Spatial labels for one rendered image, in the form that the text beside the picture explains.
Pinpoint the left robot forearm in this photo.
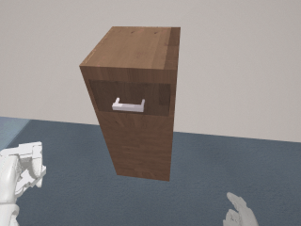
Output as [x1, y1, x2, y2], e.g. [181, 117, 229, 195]
[0, 202, 20, 226]

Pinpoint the left robot hand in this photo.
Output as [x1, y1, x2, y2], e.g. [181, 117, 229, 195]
[0, 141, 46, 203]

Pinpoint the right robot hand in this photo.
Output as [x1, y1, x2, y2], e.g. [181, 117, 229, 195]
[223, 192, 259, 226]

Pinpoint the cabinet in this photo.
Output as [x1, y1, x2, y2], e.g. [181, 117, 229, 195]
[79, 26, 181, 182]

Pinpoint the drawer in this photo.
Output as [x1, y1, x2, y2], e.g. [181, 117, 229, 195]
[89, 79, 171, 117]

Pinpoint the handle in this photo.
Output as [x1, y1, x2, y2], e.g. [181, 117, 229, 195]
[112, 98, 145, 112]

